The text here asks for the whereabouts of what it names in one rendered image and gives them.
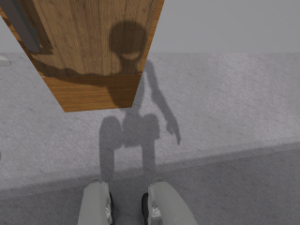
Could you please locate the robot right shin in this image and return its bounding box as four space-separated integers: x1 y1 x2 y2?
147 177 163 225

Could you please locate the robot left hand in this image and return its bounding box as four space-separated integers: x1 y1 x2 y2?
0 54 12 67

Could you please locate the handle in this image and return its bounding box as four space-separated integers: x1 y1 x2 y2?
0 0 40 53

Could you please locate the robot left shin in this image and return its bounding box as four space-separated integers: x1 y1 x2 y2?
83 177 113 224

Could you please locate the cupboard door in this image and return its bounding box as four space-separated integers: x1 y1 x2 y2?
18 0 159 78

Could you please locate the robot shin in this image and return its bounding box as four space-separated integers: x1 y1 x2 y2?
147 177 163 225
83 177 113 224

